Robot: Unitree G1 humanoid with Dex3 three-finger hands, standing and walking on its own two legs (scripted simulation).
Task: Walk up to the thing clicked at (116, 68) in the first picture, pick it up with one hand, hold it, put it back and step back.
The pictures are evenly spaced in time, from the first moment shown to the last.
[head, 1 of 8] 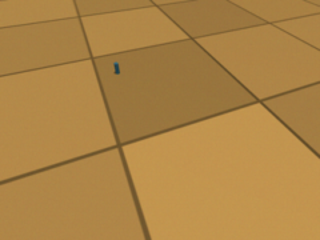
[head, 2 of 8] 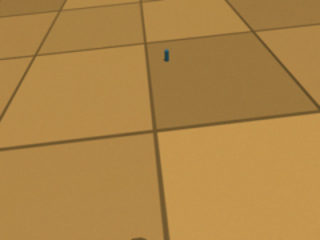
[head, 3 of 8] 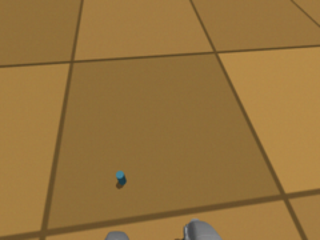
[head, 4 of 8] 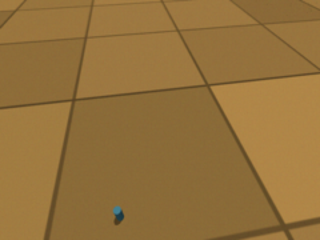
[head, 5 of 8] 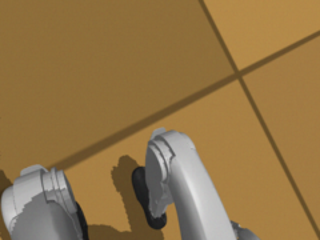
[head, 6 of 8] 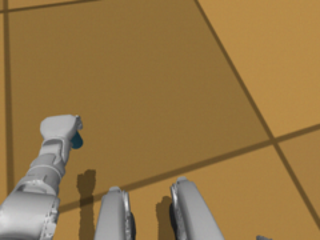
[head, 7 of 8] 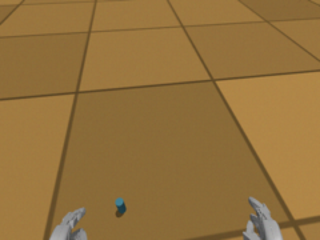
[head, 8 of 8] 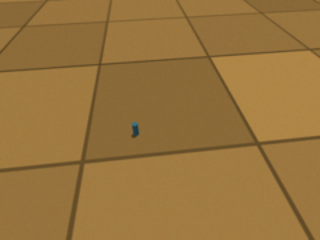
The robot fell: no
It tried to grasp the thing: yes
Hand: left
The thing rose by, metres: 0.61
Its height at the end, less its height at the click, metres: +0.00
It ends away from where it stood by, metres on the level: 0.01
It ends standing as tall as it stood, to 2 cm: yes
